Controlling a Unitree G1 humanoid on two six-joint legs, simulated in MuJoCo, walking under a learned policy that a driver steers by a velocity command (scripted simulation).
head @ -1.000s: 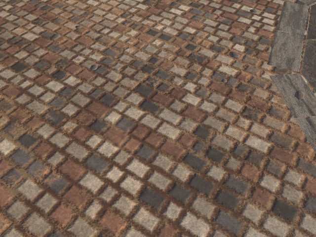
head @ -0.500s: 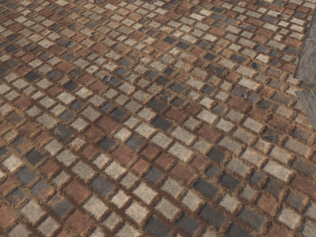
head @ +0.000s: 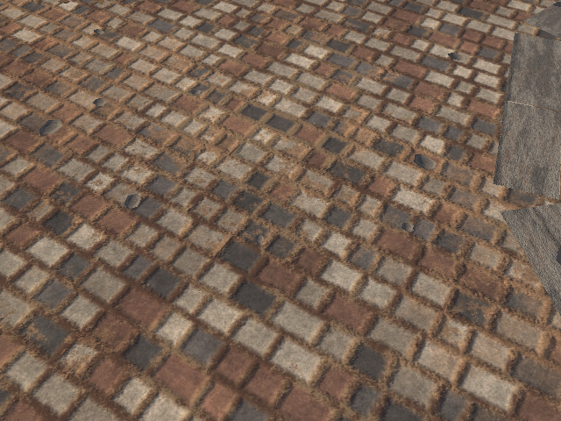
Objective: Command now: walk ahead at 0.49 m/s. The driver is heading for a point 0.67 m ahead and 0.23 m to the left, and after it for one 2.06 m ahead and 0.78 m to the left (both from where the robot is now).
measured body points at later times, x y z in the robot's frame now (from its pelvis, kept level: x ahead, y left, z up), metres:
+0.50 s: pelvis +0.29 -0.07 +0.00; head +0.31 -0.07 +0.45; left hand +0.31 +0.21 -0.13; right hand +0.43 -0.34 -0.13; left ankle +0.33 +0.11 -0.67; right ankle +0.29 -0.16 -0.75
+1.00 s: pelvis +0.55 +0.05 +0.00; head +0.58 +0.08 +0.44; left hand +0.59 +0.37 -0.11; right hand +0.74 -0.17 -0.12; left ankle +0.55 +0.11 -0.75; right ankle +0.66 -0.11 -0.67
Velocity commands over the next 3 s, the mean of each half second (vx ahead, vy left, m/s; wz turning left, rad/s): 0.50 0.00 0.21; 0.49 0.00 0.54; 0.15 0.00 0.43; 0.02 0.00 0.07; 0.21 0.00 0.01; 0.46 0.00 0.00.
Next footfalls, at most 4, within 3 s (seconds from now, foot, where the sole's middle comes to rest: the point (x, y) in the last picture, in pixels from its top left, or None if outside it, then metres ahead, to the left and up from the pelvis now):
0.24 right None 0.33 -0.16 -0.78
0.78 left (227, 391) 0.58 0.13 -0.78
1.24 right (242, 286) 0.88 0.09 -0.78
1.58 left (183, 358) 0.67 0.24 -0.78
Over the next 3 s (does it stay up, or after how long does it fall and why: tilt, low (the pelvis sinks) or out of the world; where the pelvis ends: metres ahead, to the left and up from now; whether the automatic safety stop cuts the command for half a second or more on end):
stays up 1.02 0.39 -0.01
